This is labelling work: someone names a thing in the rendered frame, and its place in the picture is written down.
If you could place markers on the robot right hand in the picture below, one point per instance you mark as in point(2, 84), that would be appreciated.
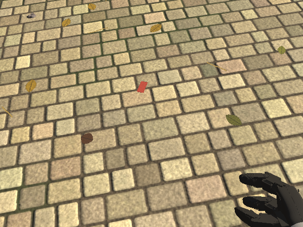
point(285, 210)

